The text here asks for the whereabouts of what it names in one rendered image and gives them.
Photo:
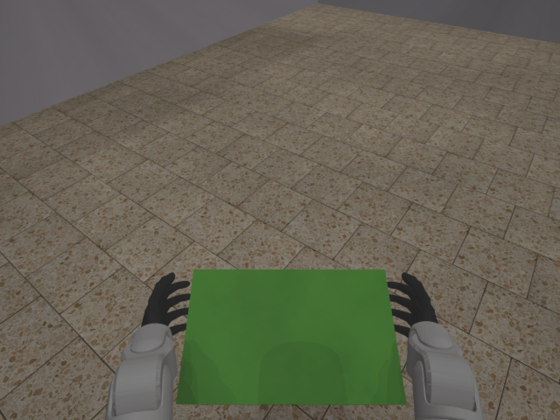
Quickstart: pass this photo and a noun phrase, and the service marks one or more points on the left robot forearm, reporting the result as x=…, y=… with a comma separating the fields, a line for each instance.
x=142, y=387

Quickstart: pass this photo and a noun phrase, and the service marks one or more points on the right robot forearm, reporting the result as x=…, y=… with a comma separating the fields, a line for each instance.
x=444, y=386

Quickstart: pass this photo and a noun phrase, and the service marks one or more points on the left robot hand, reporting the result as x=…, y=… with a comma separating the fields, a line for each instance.
x=158, y=304

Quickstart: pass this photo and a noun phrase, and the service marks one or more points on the right robot hand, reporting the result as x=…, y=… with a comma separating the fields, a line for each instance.
x=419, y=305

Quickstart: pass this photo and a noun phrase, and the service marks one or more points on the carton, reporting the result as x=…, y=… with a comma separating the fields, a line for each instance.
x=290, y=337

